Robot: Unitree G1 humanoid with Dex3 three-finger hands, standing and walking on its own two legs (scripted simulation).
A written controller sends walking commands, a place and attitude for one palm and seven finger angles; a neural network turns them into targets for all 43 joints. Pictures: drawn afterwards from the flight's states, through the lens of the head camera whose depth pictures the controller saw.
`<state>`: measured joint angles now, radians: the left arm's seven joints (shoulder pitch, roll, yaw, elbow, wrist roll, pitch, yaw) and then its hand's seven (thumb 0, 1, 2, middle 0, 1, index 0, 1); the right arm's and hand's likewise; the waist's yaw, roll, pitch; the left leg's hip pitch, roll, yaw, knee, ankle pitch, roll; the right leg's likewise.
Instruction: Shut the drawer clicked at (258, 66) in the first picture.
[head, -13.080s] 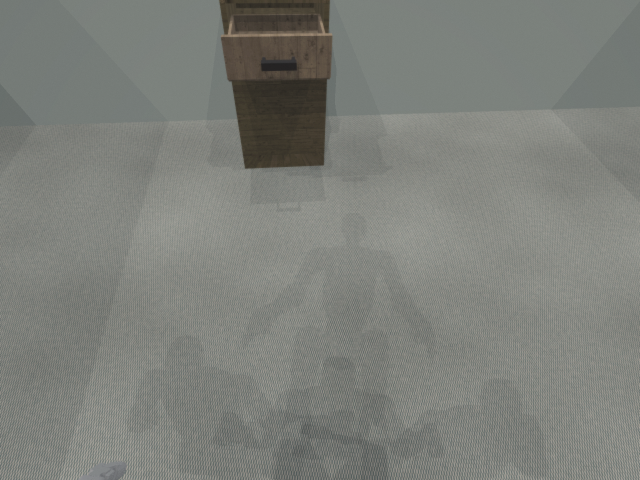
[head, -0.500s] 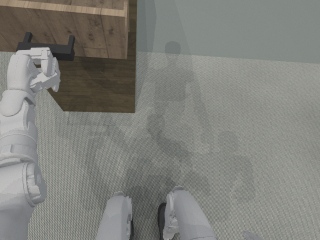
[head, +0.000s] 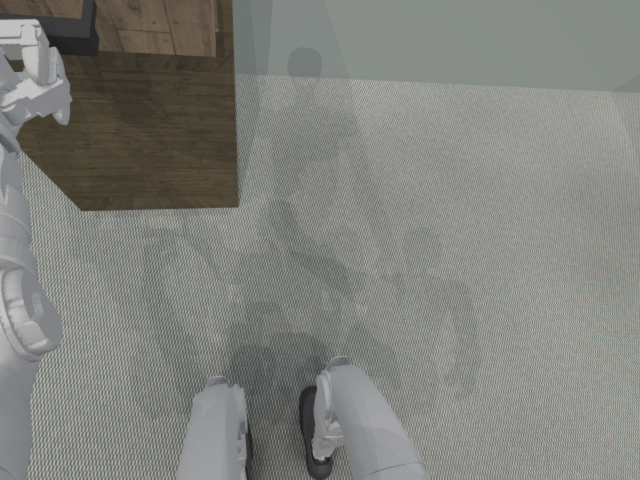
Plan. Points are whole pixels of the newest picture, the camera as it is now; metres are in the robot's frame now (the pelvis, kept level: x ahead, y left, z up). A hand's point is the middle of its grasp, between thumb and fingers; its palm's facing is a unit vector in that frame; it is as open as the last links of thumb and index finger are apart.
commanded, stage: push the drawer shut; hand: left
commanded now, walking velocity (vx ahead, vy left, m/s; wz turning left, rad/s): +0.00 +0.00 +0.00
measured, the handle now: (36, 19) +0.62 +0.26 +0.05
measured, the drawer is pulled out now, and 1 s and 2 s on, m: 0.05 0.00 0.00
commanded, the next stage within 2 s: pull the fist back off the drawer in 0.74 s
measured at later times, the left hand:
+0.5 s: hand (56, 42) +0.60 +0.24 +0.05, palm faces +0.01 -1.00 -0.03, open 3.2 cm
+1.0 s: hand (45, 37) +0.60 +0.25 +0.05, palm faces +0.01 -1.00 -0.05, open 3.4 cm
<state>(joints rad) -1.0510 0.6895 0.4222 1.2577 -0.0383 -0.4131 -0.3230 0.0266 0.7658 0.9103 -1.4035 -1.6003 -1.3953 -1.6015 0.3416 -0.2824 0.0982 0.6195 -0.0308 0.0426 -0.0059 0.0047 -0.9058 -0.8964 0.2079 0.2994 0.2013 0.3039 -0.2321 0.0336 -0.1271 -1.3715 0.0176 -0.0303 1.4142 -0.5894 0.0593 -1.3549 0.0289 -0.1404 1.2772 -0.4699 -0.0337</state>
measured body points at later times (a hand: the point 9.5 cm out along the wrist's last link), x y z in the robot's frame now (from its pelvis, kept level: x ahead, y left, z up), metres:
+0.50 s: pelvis +0.00 +0.00 -0.01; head +0.22 +0.06 +0.38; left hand +0.59 +0.29 +0.05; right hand -0.03 -0.25 -0.09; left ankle +0.02 +0.08 -0.59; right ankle +0.06 -0.11 -0.59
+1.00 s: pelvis -0.02 +0.01 -0.02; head +0.21 +0.08 +0.36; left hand +0.60 +0.30 +0.05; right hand -0.06 -0.24 -0.08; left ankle +0.02 +0.08 -0.59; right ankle +0.06 -0.11 -0.59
